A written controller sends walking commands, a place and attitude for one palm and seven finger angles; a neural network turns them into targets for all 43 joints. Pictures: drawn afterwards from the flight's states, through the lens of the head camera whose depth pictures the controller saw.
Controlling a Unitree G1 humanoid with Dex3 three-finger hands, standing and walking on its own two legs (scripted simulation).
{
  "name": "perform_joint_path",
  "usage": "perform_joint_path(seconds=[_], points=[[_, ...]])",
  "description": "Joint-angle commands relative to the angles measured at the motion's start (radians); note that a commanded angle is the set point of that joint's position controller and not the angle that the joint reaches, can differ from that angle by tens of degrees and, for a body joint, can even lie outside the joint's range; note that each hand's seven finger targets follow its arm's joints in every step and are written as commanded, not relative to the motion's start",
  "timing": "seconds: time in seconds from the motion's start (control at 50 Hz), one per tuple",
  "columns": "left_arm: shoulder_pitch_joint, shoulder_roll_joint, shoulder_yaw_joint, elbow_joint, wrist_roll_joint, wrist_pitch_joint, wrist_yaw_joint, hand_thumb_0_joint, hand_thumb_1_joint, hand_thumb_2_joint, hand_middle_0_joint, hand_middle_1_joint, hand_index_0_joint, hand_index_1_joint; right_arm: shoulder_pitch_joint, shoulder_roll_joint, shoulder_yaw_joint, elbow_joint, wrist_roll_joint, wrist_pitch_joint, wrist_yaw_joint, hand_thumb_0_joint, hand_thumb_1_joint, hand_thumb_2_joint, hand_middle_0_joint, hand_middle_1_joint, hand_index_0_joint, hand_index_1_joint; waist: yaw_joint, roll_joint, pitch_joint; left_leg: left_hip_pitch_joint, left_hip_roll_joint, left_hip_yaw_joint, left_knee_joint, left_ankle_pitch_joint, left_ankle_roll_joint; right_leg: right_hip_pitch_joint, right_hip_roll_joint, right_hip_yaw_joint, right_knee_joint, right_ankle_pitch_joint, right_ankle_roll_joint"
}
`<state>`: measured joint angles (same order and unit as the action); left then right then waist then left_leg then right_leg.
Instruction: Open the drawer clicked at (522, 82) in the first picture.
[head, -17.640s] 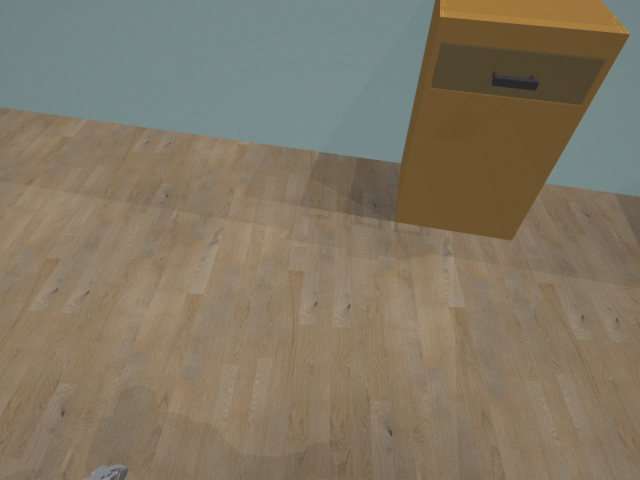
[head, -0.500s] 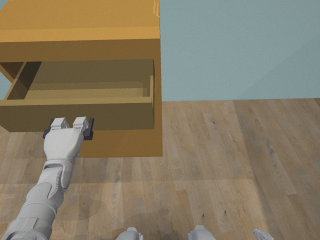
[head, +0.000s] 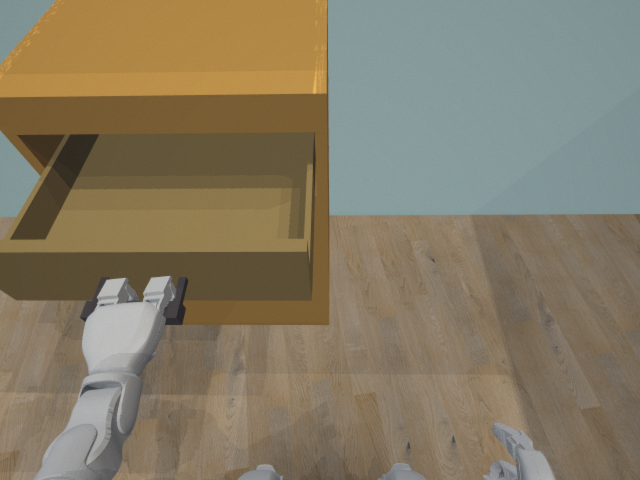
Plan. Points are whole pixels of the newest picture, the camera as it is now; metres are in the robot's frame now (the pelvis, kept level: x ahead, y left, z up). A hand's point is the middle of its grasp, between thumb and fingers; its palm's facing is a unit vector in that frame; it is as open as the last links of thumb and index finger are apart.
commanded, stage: pull the drawer open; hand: left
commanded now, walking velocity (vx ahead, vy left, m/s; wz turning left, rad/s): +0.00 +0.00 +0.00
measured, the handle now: (138, 298) +0.34 +0.27 -0.01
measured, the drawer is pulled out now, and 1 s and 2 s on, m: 0.22 0.30 0.30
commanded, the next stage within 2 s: open the thumb to release the handle in 1.00 s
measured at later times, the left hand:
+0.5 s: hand (131, 400) +0.22 +0.25 -0.03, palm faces -0.02 -0.03 -1.00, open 5.8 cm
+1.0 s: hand (126, 411) +0.20 +0.25 -0.03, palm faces -0.05 -0.05 -1.00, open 6.0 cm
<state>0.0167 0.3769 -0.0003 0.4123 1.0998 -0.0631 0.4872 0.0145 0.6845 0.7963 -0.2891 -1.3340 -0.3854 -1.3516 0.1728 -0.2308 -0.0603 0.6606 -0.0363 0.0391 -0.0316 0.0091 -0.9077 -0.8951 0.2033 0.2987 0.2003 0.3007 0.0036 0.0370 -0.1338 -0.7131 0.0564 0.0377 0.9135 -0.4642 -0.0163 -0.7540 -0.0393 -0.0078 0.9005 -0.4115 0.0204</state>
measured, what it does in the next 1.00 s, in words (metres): stands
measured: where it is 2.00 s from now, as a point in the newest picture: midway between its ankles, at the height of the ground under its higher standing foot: outside the picture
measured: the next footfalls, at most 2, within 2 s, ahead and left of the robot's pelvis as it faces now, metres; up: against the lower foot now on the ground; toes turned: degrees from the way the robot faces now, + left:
none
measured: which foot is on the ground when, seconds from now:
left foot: down 0.00-1.00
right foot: down 0.00-1.00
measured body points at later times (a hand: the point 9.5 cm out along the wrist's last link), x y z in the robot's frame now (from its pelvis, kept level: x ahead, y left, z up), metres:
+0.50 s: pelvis +0.00 -0.01 -0.01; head +0.06 -0.03 +0.44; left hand +0.21 +0.25 +0.02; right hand +0.19 -0.24 -0.12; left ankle -0.02 +0.13 -0.69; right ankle +0.01 -0.14 -0.69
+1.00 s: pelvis +0.01 -0.01 -0.01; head +0.08 -0.01 +0.43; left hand +0.20 +0.25 +0.02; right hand +0.19 -0.26 -0.12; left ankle -0.02 +0.13 -0.69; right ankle +0.01 -0.14 -0.69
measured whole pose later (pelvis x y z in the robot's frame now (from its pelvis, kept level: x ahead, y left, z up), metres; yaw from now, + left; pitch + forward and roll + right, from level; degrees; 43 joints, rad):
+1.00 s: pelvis +0.01 -0.01 -0.01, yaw -2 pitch +16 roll +0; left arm 0.53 0.39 0.07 -0.01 1.06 -0.09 0.54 0.01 0.70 0.75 -0.25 -1.28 -0.37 -1.28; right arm 0.12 -0.22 -0.06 0.60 -0.07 0.06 0.02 0.01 -0.91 -0.90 0.20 0.30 0.20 0.30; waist -0.01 0.01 -0.15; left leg -0.74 0.08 0.06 1.00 -0.53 -0.03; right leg -0.80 -0.02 0.02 1.00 -0.48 0.01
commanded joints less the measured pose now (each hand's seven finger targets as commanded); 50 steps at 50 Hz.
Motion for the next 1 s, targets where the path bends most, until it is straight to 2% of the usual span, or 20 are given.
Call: perform_joint_path(seconds=[0.0, 0.02, 0.04, 0.1, 0.16, 0.18, 0.24, 0.26, 0.34, 0.38, 0.44, 0.56, 0.62, 0.66, 0.7, 0.74, 0.84, 0.88, 0.96, 0.98], points=[[-0.007, 0.165, 0.102, -0.226, -0.021, 0.008, 0.048, 0.0, 0.9, 0.9, -0.4, -1.35, -0.4, -1.35, -0.039, -0.134, -0.04, -0.125, -0.007, -0.042, -0.008, 0.0, -0.9, -0.9, 0.2, 0.3, 0.2, 0.3, 0.025, -0.012, -0.278, 0.168, -0.071, 0.01, -0.095, 0.379, 0.032, 0.201, 0.073, -0.05, -0.089, 0.355, -0.056], [0.004, 0.179, 0.118, -0.234, -0.018, 0.008, 0.051, 0.0, 0.9, 0.9, -0.4, -1.35, -0.4, -1.35, -0.037, -0.134, -0.043, -0.123, -0.008, -0.043, -0.008, 0.0, -0.9, -0.9, 0.2, 0.3, 0.2, 0.3, 0.027, -0.021, -0.274, 0.166, -0.069, 0.008, -0.095, 0.379, 0.03, 0.201, 0.074, -0.05, -0.085, 0.353, -0.056], [0.023, 0.185, 0.127, -0.266, -0.017, 0.007, 0.054, 0.0, 0.9, 0.9, -0.4, -1.35, -0.4, -1.35, -0.051, -0.136, -0.041, -0.129, -0.009, -0.043, -0.008, 0.0, -0.9, -0.9, 0.2, 0.3, 0.2, 0.3, 0.036, 0.009, -0.281, 0.176, -0.068, 0.008, -0.095, 0.403, 0.029, 0.205, 0.074, -0.048, -0.082, 0.364, -0.059], [0.073, 0.154, 0.107, -0.3, -0.02, 0.007, 0.065, 0.0, 0.9, 0.9, -0.4, -1.35, -0.4, -1.35, -0.06, -0.128, -0.039, -0.133, -0.012, -0.048, -0.003, 0.0, -0.9, -0.9, 0.2, 0.3, 0.2, 0.3, 0.026, -0.009, -0.261, 0.17, -0.069, 0.009, -0.085, 0.379, 0.028, 0.189, 0.073, -0.05, -0.079, 0.355, -0.056], [0.149, 0.179, 0.141, -0.334, -0.018, 0.007, 0.075, 0.0, 0.9, 0.9, -0.4, -1.35, -0.4, -1.35, -0.074, -0.128, -0.036, -0.138, -0.017, -0.049, -0.002, 0.0, -0.9, -0.9, 0.2, 0.3, 0.2, 0.3, 0.041, -0.006, -0.265, 0.168, -0.071, 0.008, -0.083, 0.38, 0.026, 0.2, 0.071, -0.046, -0.072, 0.362, -0.058], [0.154, 0.175, 0.146, -0.333, -0.021, 0.008, 0.077, 0.0, 0.9, 0.9, -0.4, -1.35, -0.4, -1.35, -0.076, -0.127, -0.038, -0.135, -0.016, -0.049, -0.002, 0.0, -0.9, -0.9, 0.2, 0.3, 0.2, 0.3, 0.037, -0.022, -0.262, 0.161, -0.071, 0.007, -0.079, 0.364, 0.027, 0.195, 0.071, -0.044, -0.072, 0.358, -0.057], [0.169, 0.176, 0.147, -0.367, -0.019, 0.002, 0.084, 0.0, 0.9, 0.9, -0.4, -1.35, -0.4, -1.35, -0.094, -0.125, -0.035, -0.139, -0.02, -0.052, -0.005, 0.0, -0.9, -0.9, 0.2, 0.3, 0.2, 0.3, 0.04, 0.012, -0.245, 0.152, -0.073, 0.004, -0.077, 0.34, 0.026, 0.179, 0.07, -0.045, -0.067, 0.327, -0.06], [0.163, 0.158, 0.128, -0.37, -0.015, 0.003, 0.09, 0.0, 0.9, 0.9, -0.4, -1.35, -0.4, -1.35, -0.098, -0.121, -0.032, -0.138, -0.021, -0.054, -0.004, 0.0, -0.9, -0.9, 0.2, 0.3, 0.2, 0.3, 0.03, 0.004, -0.237, 0.156, -0.072, 0.004, -0.071, 0.327, 0.027, 0.155, 0.07, -0.047, -0.065, 0.307, -0.058], [0.159, 0.165, 0.136, -0.375, -0.016, 0.004, 0.095, 0.0, 0.9, 0.9, -0.4, -1.35, -0.4, -1.35, -0.106, -0.122, -0.032, -0.138, -0.023, -0.059, -0.009, 0.0, -0.9, -0.9, 0.2, 0.3, 0.2, 0.3, 0.029, -0.019, -0.237, 0.143, -0.075, 0.001, -0.065, 0.288, 0.029, 0.151, 0.068, -0.044, -0.067, 0.282, -0.058], [0.192, 0.186, 0.155, -0.377, -0.01, 0.005, 0.096, 0.0, 0.9, 0.9, -0.4, -1.35, -0.4, -1.35, -0.107, -0.118, -0.033, -0.136, -0.025, -0.06, -0.012, 0.0, -0.9, -0.9, 0.2, 0.3, 0.2, 0.3, 0.043, -0.015, -0.249, 0.144, -0.077, 0.003, -0.061, 0.285, 0.028, 0.156, 0.068, -0.04, -0.062, 0.283, -0.058], [0.252, 0.174, 0.153, -0.415, -0.024, 0.01, 0.09, 0.0, 0.9, 0.9, -0.4, -1.35, -0.4, -1.35, -0.119, -0.117, -0.029, -0.149, -0.022, -0.06, -0.01, 0.0, -0.9, -0.9, 0.2, 0.3, 0.2, 0.3, 0.047, -0.016, -0.252, 0.148, -0.078, 0.004, -0.06, 0.299, 0.028, 0.173, 0.067, -0.035, -0.066, 0.305, -0.059], [0.371, 0.175, 0.17, -0.465, -0.036, -0.001, 0.083, 0.0, 0.9, 0.9, -0.4, -1.35, -0.4, -1.35, -0.144, -0.108, -0.018, -0.166, -0.026, -0.059, -0.01, 0.0, -0.9, -0.9, 0.2, 0.3, 0.2, 0.3, 0.056, -0.029, -0.226, 0.124, -0.08, 0.01, -0.054, 0.275, 0.029, 0.175, 0.061, -0.022, -0.065, 0.308, -0.055], [0.466, 0.18, 0.194, -0.461, -0.038, -0.009, 0.081, 0.0, 0.9, 0.9, -0.4, -1.35, -0.4, -1.35, -0.147, -0.105, -0.02, -0.172, -0.026, -0.058, -0.006, 0.0, -0.9, -0.9, 0.2, 0.3, 0.2, 0.3, 0.074, -0.013, -0.209, 0.109, -0.081, 0.011, -0.055, 0.263, 0.027, 0.179, 0.063, -0.02, -0.063, 0.304, -0.059], [0.537, 0.182, 0.203, -0.489, -0.039, -0.013, 0.084, 0.0, 0.9, 0.9, -0.4, -1.35, -0.4, -1.35, -0.154, -0.103, -0.017, -0.187, -0.028, -0.052, 0.0, 0.0, -0.9, -0.9, 0.2, 0.3, 0.2, 0.3, 0.089, 0.002, -0.228, 0.11, -0.082, 0.013, -0.051, 0.29, 0.026, 0.19, 0.062, -0.016, -0.049, 0.329, -0.062], [0.565, 0.173, 0.197, -0.505, -0.046, -0.015, 0.086, 0.0, 0.9, 0.9, -0.4, -1.35, -0.4, -1.35, -0.155, -0.105, -0.018, -0.192, -0.028, -0.048, 0.007, 0.0, -0.9, -0.9, 0.2, 0.3, 0.2, 0.3, 0.083, 0.004, -0.204, 0.103, -0.08, 0.013, -0.05, 0.288, 0.025, 0.178, 0.064, -0.017, -0.047, 0.326, -0.062], [0.639, 0.187, 0.223, -0.526, -0.051, -0.014, 0.088, 0.0, 0.9, 0.9, -0.4, -1.35, -0.4, -1.35, -0.157, -0.105, -0.021, -0.202, -0.026, -0.043, 0.012, 0.0, -0.9, -0.9, 0.2, 0.3, 0.2, 0.3, 0.1, 0.034, -0.224, 0.111, -0.078, 0.011, -0.05, 0.331, 0.023, 0.196, 0.066, -0.018, -0.035, 0.361, -0.068], [0.727, 0.179, 0.239, -0.562, -0.059, -0.015, 0.105, 0.0, 0.9, 0.9, -0.4, -1.35, -0.4, -1.35, -0.154, -0.104, -0.028, -0.21, -0.028, -0.031, 0.029, 0.0, -0.9, -0.9, 0.2, 0.3, 0.2, 0.3, 0.102, 0.018, -0.238, 0.104, -0.072, 0.004, -0.029, 0.414, 0.024, 0.198, 0.065, -0.019, -0.004, 0.438, -0.067], [0.729, 0.17, 0.231, -0.564, -0.056, -0.014, 0.114, 0.0, 0.9, 0.9, -0.4, -1.35, -0.4, -1.35, -0.146, -0.106, -0.032, -0.206, -0.03, -0.028, 0.034, 0.0, -0.9, -0.9, 0.2, 0.3, 0.2, 0.3, 0.092, 0.008, -0.231, 0.107, -0.066, 0.003, -0.019, 0.422, 0.024, 0.174, 0.067, -0.019, 0.003, 0.444, -0.064], [0.811, 0.17, 0.246, -0.577, -0.056, -0.009, 0.133, 0.0, 0.9, 0.9, -0.4, -1.35, -0.4, -1.35, -0.149, -0.103, -0.033, -0.209, -0.031, -0.021, 0.041, 0.0, -0.9, -0.9, 0.2, 0.3, 0.2, 0.3, 0.107, 0.03, -0.262, 0.121, -0.064, 0.001, -0.004, 0.505, 0.022, 0.183, 0.067, -0.016, 0.026, 0.5, -0.065], [0.792, 0.158, 0.231, -0.593, -0.056, -0.006, 0.132, 0.0, 0.9, 0.9, -0.4, -1.35, -0.4, -1.35, -0.141, -0.105, -0.038, -0.206, -0.031, -0.019, 0.045, 0.0, -0.9, -0.9, 0.2, 0.3, 0.2, 0.3, 0.097, 0.021, -0.265, 0.124, -0.059, -0.002, -0.001, 0.508, 0.023, 0.172, 0.067, -0.02, 0.026, 0.497, -0.064]])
